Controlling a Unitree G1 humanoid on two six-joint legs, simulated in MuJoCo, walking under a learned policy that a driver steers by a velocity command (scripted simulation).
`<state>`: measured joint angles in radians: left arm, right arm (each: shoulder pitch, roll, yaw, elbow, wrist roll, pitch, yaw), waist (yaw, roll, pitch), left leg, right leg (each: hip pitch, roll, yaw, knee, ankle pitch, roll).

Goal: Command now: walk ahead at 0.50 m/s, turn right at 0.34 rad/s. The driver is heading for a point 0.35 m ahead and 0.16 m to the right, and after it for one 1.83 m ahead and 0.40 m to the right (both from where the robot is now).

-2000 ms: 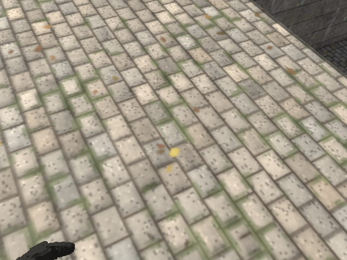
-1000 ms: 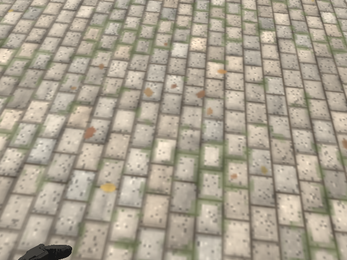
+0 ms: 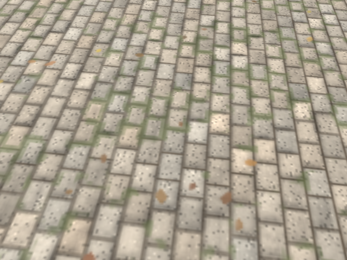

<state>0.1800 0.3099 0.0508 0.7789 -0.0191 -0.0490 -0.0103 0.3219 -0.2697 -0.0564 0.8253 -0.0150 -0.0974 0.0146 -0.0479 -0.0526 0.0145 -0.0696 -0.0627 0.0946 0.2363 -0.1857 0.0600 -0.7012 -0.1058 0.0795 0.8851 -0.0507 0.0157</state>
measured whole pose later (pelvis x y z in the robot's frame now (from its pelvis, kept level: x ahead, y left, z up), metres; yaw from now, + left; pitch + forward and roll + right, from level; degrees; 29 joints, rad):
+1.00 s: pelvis +0.36 -0.06 -0.01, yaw -24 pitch +0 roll +0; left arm 0.20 0.27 0.05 0.74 0.01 0.05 0.03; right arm 0.14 -0.23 -0.02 0.79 -0.01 -0.01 0.00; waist -0.01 -0.01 0.04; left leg -0.34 -0.01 -0.02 0.52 -0.18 0.00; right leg -0.23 -0.01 0.07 0.52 -0.29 0.04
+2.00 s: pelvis +0.37 -0.09 -0.01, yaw -23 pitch -2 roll +0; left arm 0.30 0.20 0.01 1.03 0.00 -0.02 0.03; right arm 0.17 -0.22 -0.04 1.12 0.00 0.02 -0.05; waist -0.01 0.01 0.04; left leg -0.25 0.02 -0.06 0.49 -0.21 -0.04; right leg -0.13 0.02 0.03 0.48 -0.33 0.00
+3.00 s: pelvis +0.44 -0.09 -0.02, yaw -23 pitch +0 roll +0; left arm 0.43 0.22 0.03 1.06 -0.04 -0.06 0.03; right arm 0.33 -0.19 -0.04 1.10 0.02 -0.11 0.00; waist -0.01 -0.04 -0.01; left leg -0.24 -0.03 0.05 0.58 -0.34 0.05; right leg -0.24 -0.01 0.07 0.89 -0.47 -0.04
